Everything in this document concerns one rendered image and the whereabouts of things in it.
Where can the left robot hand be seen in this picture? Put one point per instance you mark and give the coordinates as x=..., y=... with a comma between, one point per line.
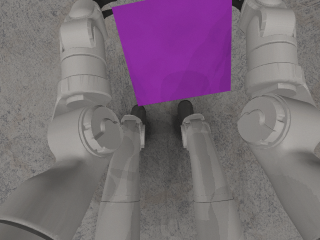
x=102, y=3

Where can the right robot hand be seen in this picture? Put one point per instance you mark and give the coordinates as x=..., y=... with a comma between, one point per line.
x=238, y=4

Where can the robot right upper arm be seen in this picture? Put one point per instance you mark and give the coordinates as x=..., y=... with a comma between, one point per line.
x=282, y=134

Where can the right robot thigh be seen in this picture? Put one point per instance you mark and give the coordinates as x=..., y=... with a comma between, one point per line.
x=215, y=210

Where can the right robot forearm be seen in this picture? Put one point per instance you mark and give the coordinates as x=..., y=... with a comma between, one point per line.
x=271, y=51

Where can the left robot thigh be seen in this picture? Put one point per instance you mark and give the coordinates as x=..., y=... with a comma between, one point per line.
x=119, y=215

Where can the robot thigh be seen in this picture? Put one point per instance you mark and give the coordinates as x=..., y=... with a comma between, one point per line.
x=119, y=215
x=215, y=210

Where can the left robot forearm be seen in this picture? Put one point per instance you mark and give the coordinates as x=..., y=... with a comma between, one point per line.
x=82, y=38

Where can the robot left upper arm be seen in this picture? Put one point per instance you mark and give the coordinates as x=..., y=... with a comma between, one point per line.
x=52, y=204

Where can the carton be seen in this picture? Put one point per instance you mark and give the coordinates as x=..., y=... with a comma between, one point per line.
x=176, y=49

